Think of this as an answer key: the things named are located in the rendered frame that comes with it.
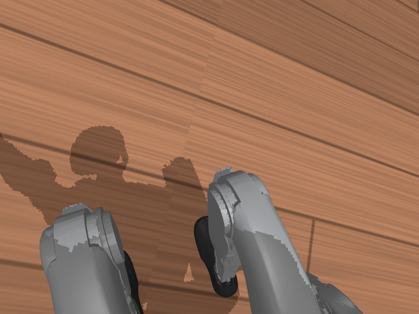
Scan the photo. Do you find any right robot hand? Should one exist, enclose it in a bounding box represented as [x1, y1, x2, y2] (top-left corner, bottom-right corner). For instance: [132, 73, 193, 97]
[306, 272, 363, 314]

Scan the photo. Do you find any right robot foot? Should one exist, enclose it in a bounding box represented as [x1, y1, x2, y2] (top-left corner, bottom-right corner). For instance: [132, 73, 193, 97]
[194, 216, 238, 298]

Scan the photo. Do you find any left robot foot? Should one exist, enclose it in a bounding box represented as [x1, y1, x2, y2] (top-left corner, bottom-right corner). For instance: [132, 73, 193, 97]
[124, 250, 144, 314]

